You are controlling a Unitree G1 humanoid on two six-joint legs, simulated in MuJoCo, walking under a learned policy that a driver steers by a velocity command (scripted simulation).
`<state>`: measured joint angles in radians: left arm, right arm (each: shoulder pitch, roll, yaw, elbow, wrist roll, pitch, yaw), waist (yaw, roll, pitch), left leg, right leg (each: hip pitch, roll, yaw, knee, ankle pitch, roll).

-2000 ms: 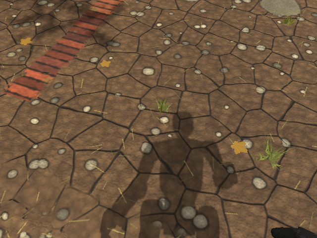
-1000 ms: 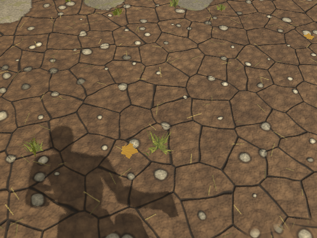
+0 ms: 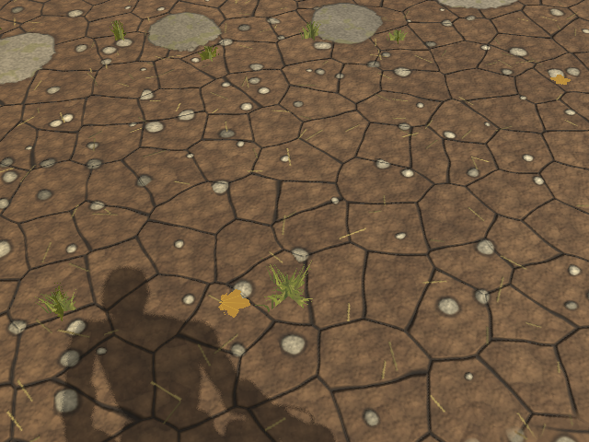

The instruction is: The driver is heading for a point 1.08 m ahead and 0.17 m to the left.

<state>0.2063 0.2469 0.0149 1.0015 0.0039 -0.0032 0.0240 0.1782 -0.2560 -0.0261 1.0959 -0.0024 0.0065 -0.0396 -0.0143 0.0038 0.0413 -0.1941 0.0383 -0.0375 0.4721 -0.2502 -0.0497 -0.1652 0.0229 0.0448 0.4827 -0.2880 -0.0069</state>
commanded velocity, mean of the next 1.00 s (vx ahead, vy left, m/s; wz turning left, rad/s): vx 0.24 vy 0.00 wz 0.00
